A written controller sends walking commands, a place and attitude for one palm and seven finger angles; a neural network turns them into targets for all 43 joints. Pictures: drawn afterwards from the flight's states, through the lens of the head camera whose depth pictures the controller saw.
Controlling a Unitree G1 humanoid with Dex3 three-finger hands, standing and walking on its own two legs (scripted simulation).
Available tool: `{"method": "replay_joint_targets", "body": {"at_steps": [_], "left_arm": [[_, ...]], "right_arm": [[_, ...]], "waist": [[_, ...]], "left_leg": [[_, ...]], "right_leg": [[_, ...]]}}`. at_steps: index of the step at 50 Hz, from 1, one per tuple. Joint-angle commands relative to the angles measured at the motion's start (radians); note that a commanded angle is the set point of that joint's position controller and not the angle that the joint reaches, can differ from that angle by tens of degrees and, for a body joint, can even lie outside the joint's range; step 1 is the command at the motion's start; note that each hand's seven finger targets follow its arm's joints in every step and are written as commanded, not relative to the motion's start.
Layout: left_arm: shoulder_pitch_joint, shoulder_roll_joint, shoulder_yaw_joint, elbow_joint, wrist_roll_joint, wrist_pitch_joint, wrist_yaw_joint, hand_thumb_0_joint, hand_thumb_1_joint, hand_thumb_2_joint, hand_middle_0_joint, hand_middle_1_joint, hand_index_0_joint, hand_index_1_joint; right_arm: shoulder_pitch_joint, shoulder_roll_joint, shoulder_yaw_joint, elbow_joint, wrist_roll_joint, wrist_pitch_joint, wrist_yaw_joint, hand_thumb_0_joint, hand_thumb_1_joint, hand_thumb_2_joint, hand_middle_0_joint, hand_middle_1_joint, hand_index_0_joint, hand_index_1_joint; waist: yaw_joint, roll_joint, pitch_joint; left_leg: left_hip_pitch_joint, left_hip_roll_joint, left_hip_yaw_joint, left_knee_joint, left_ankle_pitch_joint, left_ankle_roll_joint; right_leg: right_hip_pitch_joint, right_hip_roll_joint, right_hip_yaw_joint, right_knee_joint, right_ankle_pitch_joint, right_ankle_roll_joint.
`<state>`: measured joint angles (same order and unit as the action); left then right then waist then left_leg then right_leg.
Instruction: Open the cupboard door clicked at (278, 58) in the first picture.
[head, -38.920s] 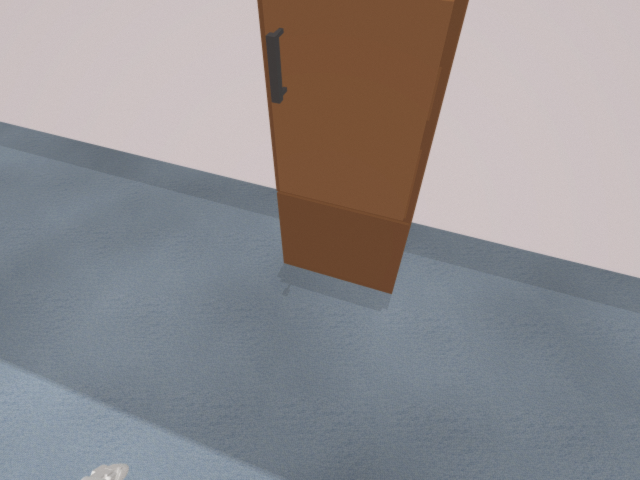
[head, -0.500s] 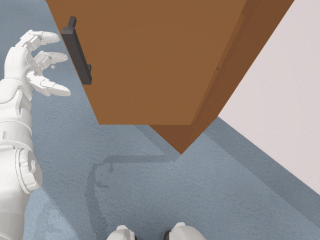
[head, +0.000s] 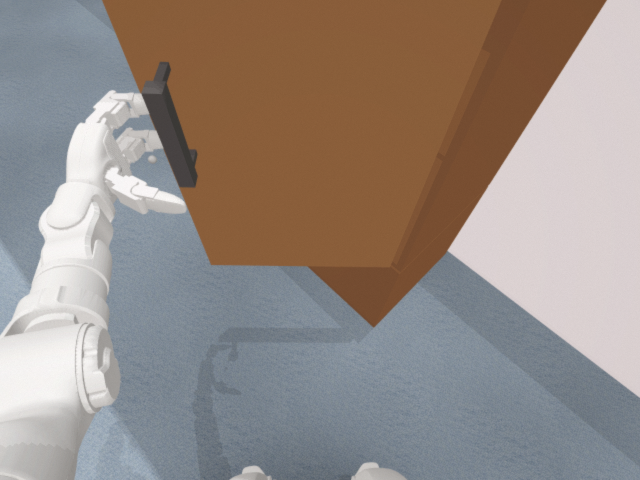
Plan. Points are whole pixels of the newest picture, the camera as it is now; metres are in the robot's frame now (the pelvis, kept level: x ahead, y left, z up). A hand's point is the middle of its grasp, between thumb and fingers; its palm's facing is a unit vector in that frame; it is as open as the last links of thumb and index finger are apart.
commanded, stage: slide the fingers in behind the handle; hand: left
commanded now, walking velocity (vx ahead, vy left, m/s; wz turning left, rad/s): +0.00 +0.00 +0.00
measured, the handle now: (176, 129) +0.54 +0.16 +0.10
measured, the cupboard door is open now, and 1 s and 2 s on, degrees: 46 46 46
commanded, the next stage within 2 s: close the thumb around the handle in 0.92 s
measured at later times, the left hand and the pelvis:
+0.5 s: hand (181, 161) +0.48 +0.15 +0.11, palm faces -0.06 -1.00 -0.01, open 14.0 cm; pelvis -0.01 -0.01 +0.00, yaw +0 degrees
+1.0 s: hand (190, 157) +0.49 +0.14 +0.10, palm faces -0.04 -1.00 -0.02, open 14.0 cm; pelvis -0.01 -0.01 +0.00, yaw +0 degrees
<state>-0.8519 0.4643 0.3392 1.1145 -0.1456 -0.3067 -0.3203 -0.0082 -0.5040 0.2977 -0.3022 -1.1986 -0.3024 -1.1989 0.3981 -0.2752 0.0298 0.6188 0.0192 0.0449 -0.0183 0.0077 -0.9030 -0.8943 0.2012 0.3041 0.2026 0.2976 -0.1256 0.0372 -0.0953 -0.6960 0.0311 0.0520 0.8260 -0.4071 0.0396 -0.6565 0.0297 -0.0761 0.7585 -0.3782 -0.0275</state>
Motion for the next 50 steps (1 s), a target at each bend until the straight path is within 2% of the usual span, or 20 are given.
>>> {"method": "replay_joint_targets", "body": {"at_steps": [1,3,5,6,9,12,16,18,21,24,26,28,29,31,34,36,45,46,49,50], "left_arm": [[-0.464,0.191,0.012,-0.213,-0.014,-0.078,0.032,0.0,-0.5,0.3,-0.3,-1.2,-0.3,-1.2],[-0.481,0.2,0.02,-0.191,-0.011,-0.076,0.045,0.0,-0.5,0.3,-0.3,-1.2,-0.3,-1.2],[-0.501,0.22,0.03,-0.208,0.0,-0.088,0.058,0.0,-0.5,0.3,-0.3,-1.2,-0.3,-1.2],[-0.496,0.234,0.039,-0.202,0.007,-0.091,0.062,0.0,-0.5,0.3,-0.3,-1.2,-0.3,-1.2],[-0.503,0.196,0.012,-0.192,0.005,-0.1,0.066,0.0,-0.5,0.3,-0.3,-1.2,-0.3,-1.2],[-0.507,0.227,0.031,-0.146,0.007,-0.091,0.064,0.0,-0.5,0.3,-0.3,-1.2,-0.3,-1.2],[-0.487,0.261,0.059,-0.184,0.003,-0.102,0.056,0.0,-0.5,0.3,-0.3,-1.2,-0.3,-1.2],[-0.487,0.174,-0.006,-0.207,-0.001,-0.104,0.046,0.0,-0.5,0.3,-0.3,-1.2,-0.3,-1.2],[-0.461,0.143,-0.017,-0.197,-0.016,-0.098,0.048,0.0,-0.5,0.3,-0.3,-1.2,-0.3,-1.2],[-0.49,0.154,-0.007,-0.157,-0.012,-0.08,0.071,0.0,-0.5,0.3,-0.3,-1.2,-0.3,-1.2],[-0.537,0.157,-0.014,-0.169,0.0,-0.082,0.09,0.0,-0.5,0.3,-0.3,-1.2,-0.3,-1.2],[-0.534,0.202,0.021,-0.169,0.008,-0.093,0.102,0.0,-0.5,0.3,-0.3,-1.2,-0.3,-1.2],[-0.548,0.237,0.046,-0.185,0.011,-0.108,0.107,0.0,-0.5,0.3,-0.3,-1.2,-0.3,-1.2],[-0.529,0.222,0.033,-0.196,0.02,-0.119,0.099,0.0,-0.5,0.3,-0.3,-1.2,-0.3,-1.2],[-0.497,0.179,0.005,-0.147,0.011,-0.111,0.081,0.0,-0.5,0.3,-0.3,-1.2,-0.3,-1.2],[-0.514,0.169,-0.008,-0.129,0.008,-0.096,0.076,0.0,-0.5,0.3,-0.3,-1.2,-0.3,-1.2],[-0.566,0.16,-0.009,-0.181,0.019,-0.117,0.112,0.0,-0.5,0.3,-0.3,-1.2,-0.3,-1.2],[-0.535,0.175,0.005,-0.165,0.027,-0.116,0.114,0.0,-0.5,0.3,-0.3,-1.2,-0.3,-1.2],[-0.543,0.147,-0.013,-0.174,0.017,-0.114,0.111,0.0,-0.5,0.3,-0.3,-1.2,-0.3,-1.2],[-0.522,0.189,0.025,-0.183,0.018,-0.116,0.112,0.0,-0.5,0.3,-0.3,-1.2,-0.3,-1.2]], "right_arm": [[0.135,-0.169,-0.063,-0.045,0.0,-0.018,-0.006,0.0,-0.9,-0.9,0.2,0.3,0.2,0.3],[0.129,-0.171,-0.061,-0.046,0.0,-0.022,-0.008,0.0,-0.9,-0.9,0.2,0.3,0.2,0.3],[0.126,-0.169,-0.058,-0.047,-0.001,-0.025,-0.009,0.0,-0.9,-0.9,0.2,0.3,0.2,0.3],[0.123,-0.169,-0.058,-0.048,-0.001,-0.025,-0.01,0.0,-0.9,-0.9,0.2,0.3,0.2,0.3],[0.121,-0.165,-0.054,-0.052,0.0,-0.031,-0.009,0.0,-0.9,-0.9,0.2,0.3,0.2,0.3],[0.12,-0.169,-0.052,-0.047,0.002,-0.034,-0.014,0.0,-0.9,-0.9,0.2,0.3,0.2,0.3],[0.125,-0.167,-0.054,-0.054,0.002,-0.039,-0.016,0.0,-0.9,-0.9,0.2,0.3,0.2,0.3],[0.122,-0.158,-0.056,-0.056,0.004,-0.042,-0.011,0.0,-0.9,-0.9,0.2,0.3,0.2,0.3],[0.129,-0.162,-0.063,-0.044,0.004,-0.041,-0.007,0.0,-0.9,-0.9,0.2,0.3,0.2,0.3],[0.132,-0.167,-0.058,-0.039,0.003,-0.041,-0.009,0.0,-0.9,-0.9,0.2,0.3,0.2,0.3],[0.132,-0.164,-0.058,-0.034,0.002,-0.045,-0.009,0.0,-0.9,-0.9,0.2,0.3,0.2,0.3],[0.137,-0.166,-0.059,-0.032,0.0,-0.051,-0.01,0.0,-0.9,-0.9,0.2,0.3,0.2,0.3],[0.142,-0.168,-0.058,-0.032,-0.002,-0.052,-0.011,0.0,-0.9,-0.9,0.2,0.3,0.2,0.3],[0.138,-0.162,-0.059,-0.037,-0.002,-0.055,-0.008,0.0,-0.9,-0.9,0.2,0.3,0.2,0.3],[0.14,-0.162,-0.058,-0.039,0.002,-0.052,-0.008,0.0,-0.9,-0.9,0.2,0.3,0.2,0.3],[0.139,-0.167,-0.058,-0.034,0.004,-0.051,-0.009,0.0,-0.9,-0.9,0.2,0.3,0.2,0.3],[0.153,-0.166,-0.063,-0.025,-0.005,-0.055,-0.001,0.0,-0.9,-0.9,0.2,0.3,0.2,0.3],[0.158,-0.167,-0.066,-0.026,-0.005,-0.053,-0.001,0.0,-0.9,-0.9,0.2,0.3,0.2,0.3],[0.152,-0.163,-0.063,-0.032,-0.004,-0.053,0.001,0.0,-0.9,-0.9,0.2,0.3,0.2,0.3],[0.152,-0.166,-0.065,-0.032,-0.006,-0.05,0.001,0.0,-0.9,-0.9,0.2,0.3,0.2,0.3]], "waist": [[-0.026,0.058,-0.408],[-0.028,0.015,-0.375],[-0.02,0.056,-0.405],[-0.016,0.046,-0.405],[-0.025,0.04,-0.399],[-0.029,0.008,-0.377],[-0.008,0.026,-0.441],[-0.019,0.042,-0.444],[-0.022,0.04,-0.423],[-0.031,0.012,-0.34],[-0.039,0.021,-0.355],[-0.03,-0.004,-0.377],[-0.027,0.005,-0.392],[-0.018,0.044,-0.445],[-0.031,0.006,-0.394],[-0.037,0.019,-0.372],[-0.039,0.043,-0.434],[-0.028,0.024,-0.437],[-0.036,0.038,-0.415],[-0.016,0.039,-0.448]], "left_leg": [[0.367,-0.007,-0.101,-0.051,0.492,-0.01],[0.306,-0.015,-0.091,-0.061,0.408,-0.003],[0.317,-0.02,-0.09,-0.058,0.42,-0.003],[0.304,-0.021,-0.088,-0.056,0.407,-0.003],[0.296,-0.024,-0.085,-0.056,0.399,0.001],[0.237,-0.029,-0.075,-0.061,0.33,0.005],[0.238,-0.033,-0.066,-0.058,0.366,0.007],[0.274,-0.032,-0.068,-0.06,0.38,0.004],[0.303,-0.025,-0.073,-0.063,0.392,0.001],[0.233,-0.032,-0.069,-0.076,0.302,0.007],[0.23,-0.032,-0.068,-0.076,0.283,0.008],[0.209,-0.035,-0.065,-0.074,0.274,0.009],[0.205,-0.036,-0.065,-0.071,0.289,0.011],[0.234,-0.037,-0.063,-0.064,0.324,0.007],[0.229,-0.033,-0.065,-0.064,0.331,0.009],[0.232,-0.03,-0.067,-0.071,0.301,0.005],[0.289,-0.028,-0.082,-0.057,0.374,0.001],[0.286,-0.026,-0.085,-0.055,0.38,-0.001],[0.28,-0.03,-0.076,-0.057,0.38,0.003],[0.282,-0.03,-0.073,-0.054,0.396,0.001]], "right_leg": [[0.078,0.022,0.044,-0.047,0.401,0.006],[0.102,0.019,0.05,-0.054,0.378,0.009],[0.114,0.016,0.055,-0.047,0.392,0.006],[0.12,0.015,0.059,-0.046,0.391,0.006],[0.124,0.017,0.058,-0.046,0.392,0.005],[0.149,0.014,0.073,-0.058,0.372,0.01],[0.212,0.011,0.082,-0.049,0.432,0.009],[0.185,0.013,0.073,-0.052,0.432,0.008],[0.146,0.017,0.063,-0.059,0.415,0.007],[0.134,0.015,0.065,-0.074,0.346,0.007],[0.133,0.012,0.076,-0.078,0.334,0.011],[0.169,0.01,0.086,-0.077,0.338,0.013],[0.189,0.01,0.086,-0.068,0.357,0.011],[0.199,0.01,0.09,-0.057,0.396,0.01],[0.174,0.014,0.077,-0.058,0.392,0.009],[0.137,0.014,0.075,-0.067,0.355,0.01],[0.119,0.016,0.069,-0.048,0.385,0.009],[0.122,0.016,0.065,-0.043,0.385,0.007],[0.13,0.017,0.066,-0.049,0.398,0.007],[0.158,0.016,0.071,-0.044,0.421,0.007]]}}
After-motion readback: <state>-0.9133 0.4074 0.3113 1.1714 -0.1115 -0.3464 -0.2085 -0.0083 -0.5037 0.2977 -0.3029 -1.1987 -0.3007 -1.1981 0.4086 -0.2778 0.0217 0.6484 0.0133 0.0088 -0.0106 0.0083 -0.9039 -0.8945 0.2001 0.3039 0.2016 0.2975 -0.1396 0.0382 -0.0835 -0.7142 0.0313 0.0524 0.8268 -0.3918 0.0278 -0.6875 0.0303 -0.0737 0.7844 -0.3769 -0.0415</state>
